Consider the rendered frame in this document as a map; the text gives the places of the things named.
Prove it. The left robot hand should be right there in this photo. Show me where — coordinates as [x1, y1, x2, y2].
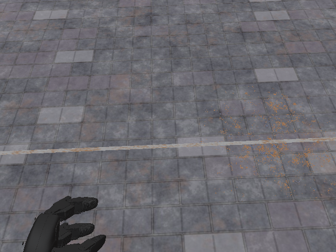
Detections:
[22, 196, 106, 252]

